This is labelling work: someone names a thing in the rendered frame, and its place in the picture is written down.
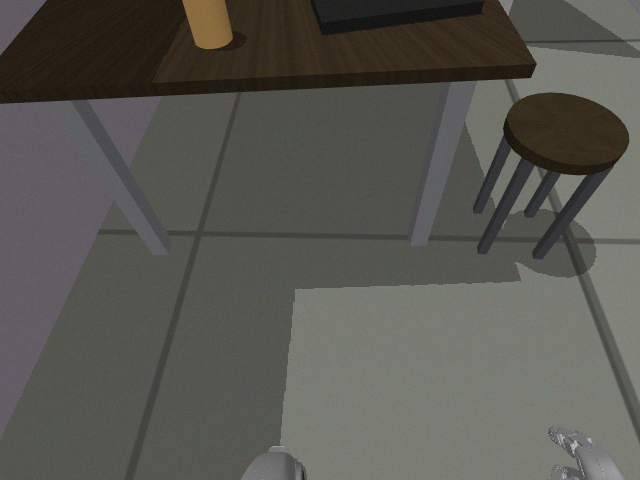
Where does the right robot hand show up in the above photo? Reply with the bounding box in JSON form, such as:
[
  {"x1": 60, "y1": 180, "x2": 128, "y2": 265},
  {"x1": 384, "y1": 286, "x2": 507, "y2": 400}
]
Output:
[{"x1": 545, "y1": 427, "x2": 626, "y2": 480}]

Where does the stool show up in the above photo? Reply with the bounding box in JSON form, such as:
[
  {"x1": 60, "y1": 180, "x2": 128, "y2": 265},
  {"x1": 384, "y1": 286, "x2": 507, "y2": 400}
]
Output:
[{"x1": 473, "y1": 92, "x2": 629, "y2": 260}]

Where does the table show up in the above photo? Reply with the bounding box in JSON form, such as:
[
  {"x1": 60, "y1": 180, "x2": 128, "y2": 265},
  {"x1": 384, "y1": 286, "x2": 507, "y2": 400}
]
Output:
[{"x1": 0, "y1": 0, "x2": 537, "y2": 255}]

